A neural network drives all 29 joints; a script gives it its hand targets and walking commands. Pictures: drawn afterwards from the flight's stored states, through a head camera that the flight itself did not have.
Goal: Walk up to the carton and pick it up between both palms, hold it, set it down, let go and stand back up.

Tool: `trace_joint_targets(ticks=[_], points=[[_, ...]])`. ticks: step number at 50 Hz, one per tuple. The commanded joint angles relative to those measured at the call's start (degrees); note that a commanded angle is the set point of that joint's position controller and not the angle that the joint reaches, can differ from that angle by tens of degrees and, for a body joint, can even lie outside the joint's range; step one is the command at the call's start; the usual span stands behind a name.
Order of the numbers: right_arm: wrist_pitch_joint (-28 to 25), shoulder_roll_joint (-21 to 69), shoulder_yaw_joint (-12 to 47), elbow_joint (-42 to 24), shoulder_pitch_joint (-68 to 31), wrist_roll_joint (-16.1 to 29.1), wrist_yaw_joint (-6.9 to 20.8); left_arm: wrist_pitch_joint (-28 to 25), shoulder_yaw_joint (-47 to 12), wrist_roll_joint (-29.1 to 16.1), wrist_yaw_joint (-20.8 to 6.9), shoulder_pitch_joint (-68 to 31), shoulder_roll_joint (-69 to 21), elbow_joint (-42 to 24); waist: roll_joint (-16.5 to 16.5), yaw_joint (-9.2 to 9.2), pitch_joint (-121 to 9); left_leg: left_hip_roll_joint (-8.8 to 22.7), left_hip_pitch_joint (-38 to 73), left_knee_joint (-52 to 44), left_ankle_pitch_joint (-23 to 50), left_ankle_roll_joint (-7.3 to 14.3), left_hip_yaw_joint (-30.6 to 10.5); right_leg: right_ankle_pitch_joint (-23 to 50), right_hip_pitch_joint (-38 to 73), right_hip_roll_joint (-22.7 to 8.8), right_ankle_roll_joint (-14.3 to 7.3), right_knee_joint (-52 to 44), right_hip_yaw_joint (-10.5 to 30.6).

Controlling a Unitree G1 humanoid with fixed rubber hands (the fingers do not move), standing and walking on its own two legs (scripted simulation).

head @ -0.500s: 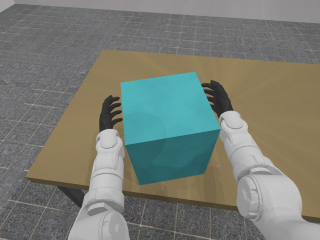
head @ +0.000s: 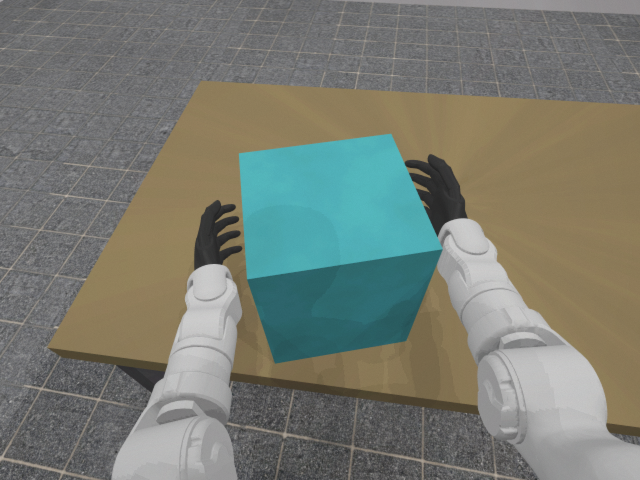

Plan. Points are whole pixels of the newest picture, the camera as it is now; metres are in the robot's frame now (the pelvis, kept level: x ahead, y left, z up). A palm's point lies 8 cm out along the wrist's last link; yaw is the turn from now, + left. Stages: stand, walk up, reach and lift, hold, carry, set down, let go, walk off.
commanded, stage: set down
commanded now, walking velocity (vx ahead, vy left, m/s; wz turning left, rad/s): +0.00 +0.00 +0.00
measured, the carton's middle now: (329, 255) +0.43 +0.07 +0.00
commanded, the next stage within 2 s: none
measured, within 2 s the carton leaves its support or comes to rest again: neither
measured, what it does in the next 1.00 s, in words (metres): shifts its weight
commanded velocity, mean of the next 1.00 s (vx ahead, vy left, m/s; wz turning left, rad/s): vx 0.00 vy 0.00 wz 0.00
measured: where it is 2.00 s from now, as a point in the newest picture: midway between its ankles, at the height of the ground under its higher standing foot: outside the picture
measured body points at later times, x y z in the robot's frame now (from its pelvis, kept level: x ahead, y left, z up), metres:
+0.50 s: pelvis -0.02 -0.02 +0.00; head +0.06 -0.04 +0.44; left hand +0.34 +0.23 +0.04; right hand +0.46 -0.12 +0.06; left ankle -0.02 +0.14 -0.74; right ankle -0.02 -0.12 -0.75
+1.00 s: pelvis -0.06 +0.00 +0.00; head -0.01 +0.00 +0.44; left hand +0.26 +0.24 +0.05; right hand +0.38 -0.15 +0.03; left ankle -0.02 +0.14 -0.75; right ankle -0.02 -0.12 -0.75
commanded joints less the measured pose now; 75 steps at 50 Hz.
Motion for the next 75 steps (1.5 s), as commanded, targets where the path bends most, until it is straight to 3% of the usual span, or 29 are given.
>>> trace_joint_targets(ticks=[1, 15, 18, 20, 23, 27, 28, 30, 32, 34, 36, 40, 41, 42, 44, 45, 49, 50, 53, 54, 56, 57, 59, 62, 63, 66, 67, 73, 75], points=[[-0.71, -7.23, 13.09, -5.73, -27.49, 5.24, -0.84, -3.86, -9.56, -8.49, 2.62, -18.79, 5.44, -6.87, -3.36, 5.93, -39.42, 0.70, 10.98, 9.42, 44.54, -4.50, 5.22, 18.80, 3.64, 5.55, -4.59, 0.23, -6.02], [-3.21, -15.55, 13.71, -9.36, -18.69, 8.09, -0.07, -3.36, -12.93, -13.35, 0.42, -7.01, 8.50, -11.73, -4.05, 3.96, -41.19, 1.13, 10.10, 8.35, 41.92, -4.88, 2.70, 20.23, 4.74, 5.30, -4.67, 0.44, -5.68], [-1.95, -15.21, 17.64, -9.69, -20.41, 10.66, 0.53, -2.44, -10.34, -13.92, -0.19, -8.50, 11.78, -8.87, -6.37, 6.65, -38.32, 0.21, 3.68, 7.82, 36.97, -3.22, 4.73, 20.79, 9.54, 4.02, -3.81, 1.29, -4.32], [-2.49, -16.62, 16.02, -8.36, -15.66, 10.50, 0.67, -2.83, -11.56, -14.72, -0.63, -5.74, 12.08, -11.44, -7.28, 4.43, -38.11, -0.33, 1.99, 6.70, 35.34, -2.92, 3.92, 27.22, 13.44, 3.81, -2.46, 3.07, -4.07], [-2.03, -16.26, 18.55, -11.27, -19.15, 13.08, 1.94, -3.29, -10.44, -16.09, -1.32, -7.43, 14.14, -10.26, -9.59, 5.72, -39.37, -0.86, -0.72, 6.29, 32.02, -2.19, 4.66, 24.28, 14.72, 3.01, -2.16, 3.05, -3.55], [-3.84, -18.22, 17.69, -15.40, -12.90, 14.23, 3.00, -3.16, -11.33, -16.18, -1.28, -0.62, 12.84, -18.07, -8.47, 3.93, -37.16, -0.26, 1.56, 5.79, 33.65, -2.69, 3.28, 26.10, 15.37, 3.14, -2.49, 3.16, -4.40], [-4.87, -19.23, 16.84, -16.33, -6.57, 13.32, 2.95, -2.40, -13.26, -15.59, -1.65, 5.12, 12.02, -20.06, -6.55, 1.63, -39.11, 0.09, 3.77, 6.02, 37.02, -2.78, 2.11, 27.96, 16.24, 3.51, -2.33, 3.72, -4.75], [-4.88, -18.66, 17.42, -17.77, -12.78, 14.24, 3.43, -2.66, -12.12, -14.70, -1.57, -2.06, 13.85, -18.76, -5.86, 4.08, -36.87, -0.79, 3.23, 4.77, 32.58, -2.44, 3.41, 21.25, 13.61, 3.09, -2.97, 1.13, -4.26], [-5.25, -20.68, 17.86, -19.46, -1.16, 14.57, 4.39, -0.30, -14.98, -15.60, -1.95, 11.65, 10.93, -27.26, -6.23, 0.52, -33.85, 0.28, 10.34, 5.35, 40.94, -2.36, 1.26, 26.64, 13.13, 4.13, -3.14, 0.83, -4.37], [-5.62, -23.07, 14.38, -21.44, -9.84, 14.71, 5.38, -0.36, -15.01, -15.13, -0.91, 2.21, 11.72, -30.11, -2.84, 2.25, -34.76, 0.16, 11.77, 4.88, 36.44, -3.37, 1.29, 15.09, 6.79, 4.64, -4.33, -0.79, -6.02], [-4.61, -22.14, 14.63, -19.42, -2.50, 15.19, 5.68, 1.25, -16.62, -15.78, -1.49, 7.16, 11.33, -28.91, -5.80, -0.56, -33.06, 0.03, 11.87, 3.57, 30.60, -2.23, 0.86, 12.59, 9.31, 4.08, -4.58, -2.91, -5.40], [-4.87, -26.16, 9.44, -25.38, -4.16, 13.70, 6.42, 2.70, -18.01, -17.59, -0.77, 5.68, 10.26, -32.23, -8.23, -1.38, -33.70, -0.02, 14.20, 3.55, 26.44, -2.31, 0.80, 9.35, 6.79, 4.11, -4.03, -1.94, -6.98], [-5.55, -25.44, 9.56, -24.91, 0.61, 14.06, 6.59, 2.80, -18.39, -16.06, -0.54, 9.21, 9.85, -35.43, -4.72, -1.86, -33.41, 0.11, 15.26, 3.61, 27.82, -3.15, 0.45, 9.85, 7.04, 4.01, -4.80, -2.30, -6.57], [-5.72, -26.64, 8.76, -26.94, -3.39, 13.67, 6.84, 2.33, -17.67, -16.88, 0.27, 5.34, 10.81, -33.56, -8.55, -1.06, -34.37, 0.21, 13.33, 3.73, 23.99, -2.47, 0.35, 7.34, 5.78, 4.21, -4.42, -1.63, -6.51], [-4.94, -27.25, 10.80, -22.33, 3.83, 15.96, 8.17, 3.96, -19.30, -15.57, 0.82, 12.26, 9.27, -33.29, -5.12, -0.16, -29.42, 0.95, 15.71, 2.11, 21.58, -2.71, -1.83, 6.08, 5.71, 4.50, -5.52, -1.54, -6.74], [-4.59, -26.67, 10.78, -20.36, 6.48, 16.26, 8.18, 5.10, -20.33, -15.07, 0.90, 12.86, 8.22, -34.04, -4.04, -2.85, -26.80, 1.22, 14.60, 1.86, 18.78, -2.87, -2.96, 6.76, 6.39, 4.44, -5.73, -1.75, -6.27], [-2.38, -26.25, 8.27, -21.44, 3.57, 14.49, 9.32, 7.24, -22.59, -14.59, 2.40, 8.58, 7.43, -29.15, -4.53, -2.95, -22.34, 1.47, 9.21, -1.12, -1.44, -1.17, -4.13, -3.90, 3.80, 3.17, -4.86, 0.00, -6.99], [-2.10, -26.04, 7.98, -21.52, 8.67, 13.31, 9.23, 7.12, -21.97, -14.21, 2.10, 13.63, 6.71, -32.48, -7.17, -4.37, -21.95, 2.10, 10.44, -2.53, -2.34, -1.29, -4.34, -1.37, 5.72, 3.63, -3.96, 0.59, -7.94], [-3.94, -27.08, 6.28, -23.89, 8.41, 13.63, 9.58, 5.61, -22.20, -14.52, 3.09, 10.80, 7.85, -38.19, -3.42, -4.94, -25.21, 1.28, 10.50, 0.05, 1.96, -1.82, -2.67, -2.17, 5.57, 2.77, -4.52, 0.35, -6.81], [-3.68, -26.41, 6.75, -26.71, 8.77, 13.03, 9.03, 6.17, -20.58, -14.12, 3.29, 12.20, 9.42, -36.05, -6.13, -2.36, -24.71, 1.39, 11.68, -0.34, 2.77, -1.03, -2.13, -1.65, 5.84, 2.77, -4.40, -0.25, -6.06], [-3.30, -26.89, 5.58, -22.74, 12.02, 13.34, 9.45, 6.12, -22.06, -13.63, 3.52, 14.57, 8.25, -35.39, -5.46, -4.07, -19.90, 1.44, 8.30, -3.44, -4.88, -0.56, -3.56, -5.43, 5.14, 2.63, -3.70, 0.23, -6.26], [-4.07, -26.47, 4.71, -26.21, 12.18, 12.08, 9.26, 5.67, -22.85, -13.97, 2.99, 13.99, 6.95, -37.01, -6.18, -5.86, -22.42, 1.28, 11.25, -1.84, -2.72, -1.22, -3.37, -3.77, 4.88, 2.64, -3.53, 0.36, -7.47], [-3.74, -25.73, 6.67, -27.01, 11.73, 13.02, 9.41, 5.70, -20.79, -13.87, 3.48, 13.39, 8.53, -36.80, -5.99, -3.45, -21.82, 1.31, 9.26, -1.76, -2.41, -0.63, -2.09, -4.67, 5.48, 2.25, -3.62, -0.05, -6.52], [-5.04, -25.47, 6.58, -29.15, 16.59, 13.52, 9.89, 4.65, -21.06, -13.29, 3.47, 18.78, 8.01, -36.22, -7.88, -3.05, -19.27, 0.74, 9.31, -0.43, 0.67, -0.48, -1.36, -3.72, 4.97, 1.44, -4.11, -0.39, -5.30], [-5.65, -26.00, 4.73, -31.09, 18.07, 13.13, 9.43, 4.49, -21.59, -13.05, 3.11, 20.04, 8.32, -37.28, -7.18, -5.09, -21.43, 0.86, 12.73, -0.29, 2.76, -0.73, -1.57, -2.06, 5.13, 1.48, -3.71, -0.63, -6.06], [-7.03, -27.32, 6.07, -33.64, 21.83, 14.16, 9.24, 3.63, -19.98, -13.24, 3.27, 23.71, 9.02, -40.10, -9.22, -3.35, -23.27, 0.55, 13.96, 0.71, 9.10, -0.36, -0.93, 2.23, 7.18, 2.05, -3.84, 0.27, -6.18], [-7.21, -26.40, 6.68, -32.29, 22.81, 14.29, 9.08, 3.44, -21.55, -13.65, 2.61, 23.80, 8.82, -38.31, -7.79, -5.50, -20.23, 0.01, 12.90, 1.86, 11.27, -0.31, 0.31, 2.94, 6.26, 1.84, -3.66, -0.21, -6.46], [-9.23, -27.58, 8.11, -36.68, 29.57, 15.44, 9.00, 2.46, -21.57, -13.06, 1.91, 32.55, 8.34, -44.74, -8.88, -4.68, -21.39, -0.38, 14.69, 2.03, 19.83, -0.58, 0.39, 8.02, 9.46, 2.09, -4.35, -0.45, -5.32], [-8.96, -28.45, 8.67, -32.97, 34.38, 16.61, 9.60, 3.35, -23.51, -12.94, 1.51, 37.24, 6.10, -42.47, -7.53, -7.06, -16.38, -0.30, 16.34, 1.35, 16.96, -0.73, -1.04, 5.83, 6.77, 2.56, -4.76, -1.57, -6.13]])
